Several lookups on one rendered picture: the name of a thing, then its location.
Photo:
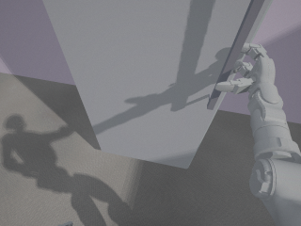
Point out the robot right upper arm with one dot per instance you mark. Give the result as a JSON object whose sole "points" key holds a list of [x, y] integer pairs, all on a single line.
{"points": [[278, 185]]}

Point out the handle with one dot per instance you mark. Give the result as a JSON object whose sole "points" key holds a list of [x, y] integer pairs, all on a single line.
{"points": [[235, 50]]}

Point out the fridge door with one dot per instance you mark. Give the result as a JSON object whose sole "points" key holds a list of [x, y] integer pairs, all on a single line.
{"points": [[144, 69]]}

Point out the robot right forearm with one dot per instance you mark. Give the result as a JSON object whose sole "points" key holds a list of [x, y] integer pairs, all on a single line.
{"points": [[272, 136]]}

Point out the robot right hand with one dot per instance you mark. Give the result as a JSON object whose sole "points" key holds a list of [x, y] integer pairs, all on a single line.
{"points": [[263, 71]]}

